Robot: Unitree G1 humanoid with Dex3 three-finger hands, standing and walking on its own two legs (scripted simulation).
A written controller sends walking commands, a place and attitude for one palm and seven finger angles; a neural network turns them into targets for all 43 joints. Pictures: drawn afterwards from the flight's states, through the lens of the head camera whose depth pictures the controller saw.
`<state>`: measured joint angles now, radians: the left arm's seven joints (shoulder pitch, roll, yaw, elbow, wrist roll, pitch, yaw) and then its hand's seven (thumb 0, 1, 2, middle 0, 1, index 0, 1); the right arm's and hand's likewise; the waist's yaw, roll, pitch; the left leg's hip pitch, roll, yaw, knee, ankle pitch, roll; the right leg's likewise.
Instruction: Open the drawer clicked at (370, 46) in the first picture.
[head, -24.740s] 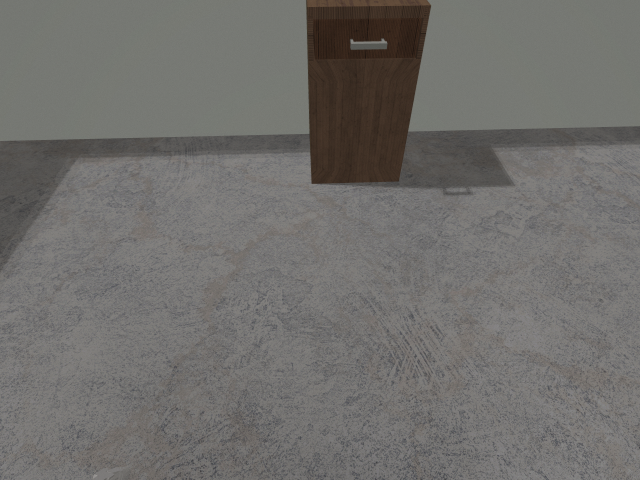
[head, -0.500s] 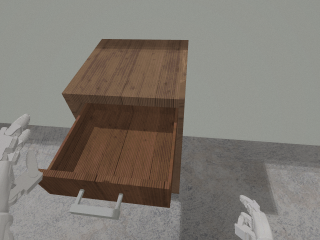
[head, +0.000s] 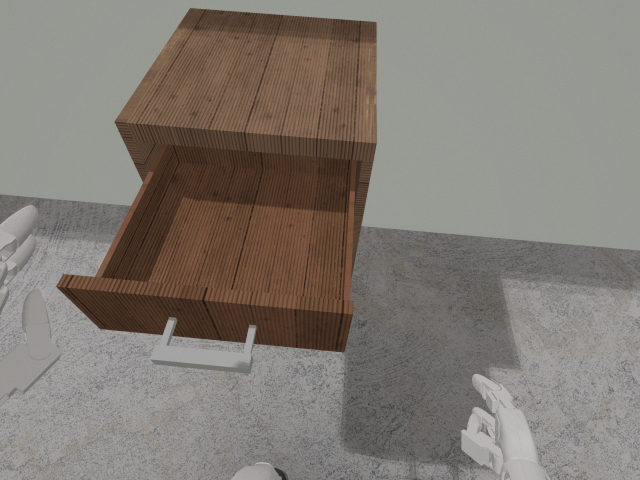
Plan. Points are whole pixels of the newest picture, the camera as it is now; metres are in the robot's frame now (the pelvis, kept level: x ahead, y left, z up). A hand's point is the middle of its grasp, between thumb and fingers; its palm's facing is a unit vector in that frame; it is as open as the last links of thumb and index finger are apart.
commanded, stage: step back with the hand held close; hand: left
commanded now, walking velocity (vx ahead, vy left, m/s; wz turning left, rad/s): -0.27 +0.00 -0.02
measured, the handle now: (207, 344) +0.30 +0.18 -0.07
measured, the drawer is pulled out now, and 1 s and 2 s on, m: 0.30 0.30 0.30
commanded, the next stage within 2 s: stop stepping back and stand still in 0.68 s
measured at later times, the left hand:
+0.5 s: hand (13, 409) +0.15 +0.24 +0.17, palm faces +0.33 -0.83 -0.46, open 7.4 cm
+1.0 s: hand out of the picture +0.07 +0.21 +0.16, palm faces +0.25 -0.83 -0.50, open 7.4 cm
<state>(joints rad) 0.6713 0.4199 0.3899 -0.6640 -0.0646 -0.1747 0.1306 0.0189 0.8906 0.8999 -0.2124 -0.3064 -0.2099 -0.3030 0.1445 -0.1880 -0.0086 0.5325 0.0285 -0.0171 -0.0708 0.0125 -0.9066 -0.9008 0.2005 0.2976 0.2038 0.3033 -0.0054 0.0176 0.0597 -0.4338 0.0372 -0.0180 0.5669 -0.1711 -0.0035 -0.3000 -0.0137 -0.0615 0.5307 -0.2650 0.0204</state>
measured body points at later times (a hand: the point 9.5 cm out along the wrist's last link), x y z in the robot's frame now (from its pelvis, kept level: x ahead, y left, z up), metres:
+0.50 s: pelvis -0.06 +0.00 -0.01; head -0.02 +0.03 +0.44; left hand +0.13 +0.28 +0.19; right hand +0.11 -0.24 -0.08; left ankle +0.06 +0.11 -0.73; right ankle -0.04 -0.13 -0.71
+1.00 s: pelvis -0.14 -0.02 +0.00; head -0.09 +0.00 +0.45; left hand +0.05 +0.25 +0.18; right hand +0.03 -0.27 -0.07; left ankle -0.11 +0.09 -0.73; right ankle -0.15 -0.13 -0.73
